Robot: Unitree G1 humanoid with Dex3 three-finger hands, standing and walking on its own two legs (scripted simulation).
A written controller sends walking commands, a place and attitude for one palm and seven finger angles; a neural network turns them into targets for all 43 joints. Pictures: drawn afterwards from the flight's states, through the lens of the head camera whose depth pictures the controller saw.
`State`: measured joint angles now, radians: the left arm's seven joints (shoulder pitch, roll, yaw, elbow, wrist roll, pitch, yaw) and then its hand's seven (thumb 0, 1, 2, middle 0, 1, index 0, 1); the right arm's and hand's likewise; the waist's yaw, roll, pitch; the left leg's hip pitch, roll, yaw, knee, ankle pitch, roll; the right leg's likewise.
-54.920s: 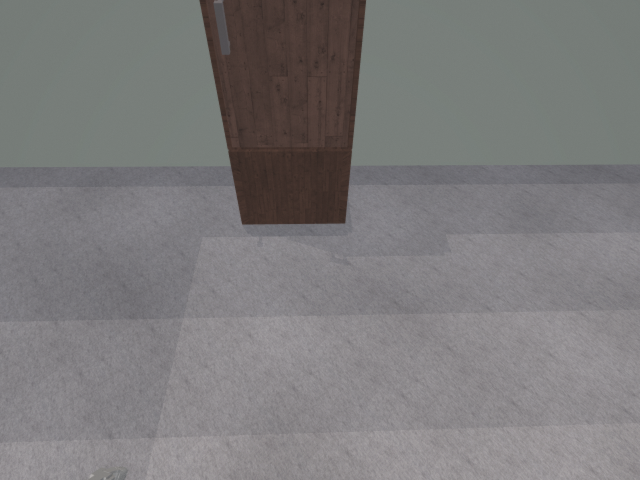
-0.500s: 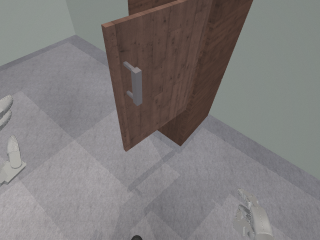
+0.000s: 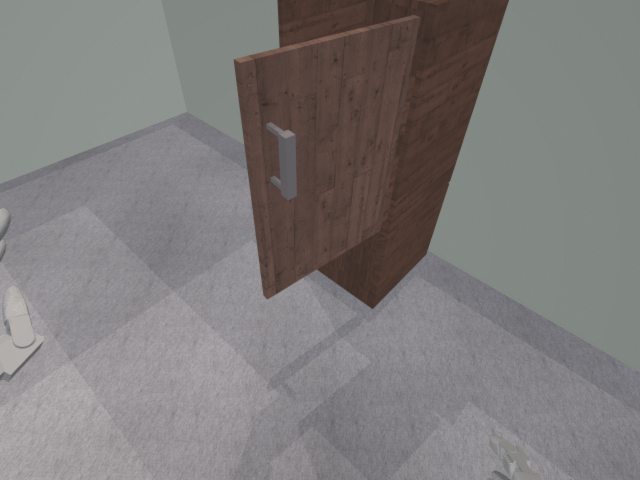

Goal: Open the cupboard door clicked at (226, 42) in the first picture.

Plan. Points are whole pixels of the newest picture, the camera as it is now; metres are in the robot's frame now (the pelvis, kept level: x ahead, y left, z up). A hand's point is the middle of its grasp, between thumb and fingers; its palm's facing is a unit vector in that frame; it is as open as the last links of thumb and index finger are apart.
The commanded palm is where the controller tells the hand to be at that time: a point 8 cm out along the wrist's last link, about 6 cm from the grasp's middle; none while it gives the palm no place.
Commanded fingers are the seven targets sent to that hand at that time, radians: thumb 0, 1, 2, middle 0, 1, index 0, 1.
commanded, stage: stop stepping back and stand still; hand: left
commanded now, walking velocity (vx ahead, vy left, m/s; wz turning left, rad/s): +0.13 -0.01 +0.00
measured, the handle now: (280, 161) +0.63 +0.09 +0.08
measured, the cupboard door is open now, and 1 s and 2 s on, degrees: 82 82 82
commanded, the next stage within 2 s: let the arm hang, fingers relaxed in 0.14 s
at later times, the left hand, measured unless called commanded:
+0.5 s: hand out of the picture +0.06 +0.19 -0.15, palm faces +0.03 -0.98 -0.20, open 7.4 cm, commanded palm none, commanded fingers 0.00 0.90 0.90 -0.20 -0.30 -0.20 -0.30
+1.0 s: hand out of the picture -0.04 +0.22 -0.16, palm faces +0.10 -0.96 -0.26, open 7.4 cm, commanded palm none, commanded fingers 0.00 0.90 0.90 -0.20 -0.30 -0.20 -0.30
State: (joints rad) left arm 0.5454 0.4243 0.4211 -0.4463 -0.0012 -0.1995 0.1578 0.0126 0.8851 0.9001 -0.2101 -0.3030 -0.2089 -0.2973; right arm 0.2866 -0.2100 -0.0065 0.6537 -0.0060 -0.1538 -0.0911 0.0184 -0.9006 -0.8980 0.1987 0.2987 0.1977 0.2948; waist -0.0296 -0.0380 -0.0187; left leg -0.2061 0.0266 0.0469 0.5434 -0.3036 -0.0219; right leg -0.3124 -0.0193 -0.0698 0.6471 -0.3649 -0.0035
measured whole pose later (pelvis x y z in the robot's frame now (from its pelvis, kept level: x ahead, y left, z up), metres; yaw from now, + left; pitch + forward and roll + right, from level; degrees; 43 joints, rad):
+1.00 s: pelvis -0.02 +0.02 +0.01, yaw +5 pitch -2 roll +0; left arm 0.24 0.21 0.03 1.14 0.01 0.01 0.01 0.00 0.91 0.90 -0.20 -0.30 -0.20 -0.29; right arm 0.25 -0.19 -0.02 1.14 -0.02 0.02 -0.01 0.01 -0.90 -0.90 0.20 0.30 0.20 0.29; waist -0.01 0.02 0.08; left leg -0.25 -0.02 -0.02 0.43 -0.15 0.01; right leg -0.20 -0.01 0.02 0.45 -0.22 0.01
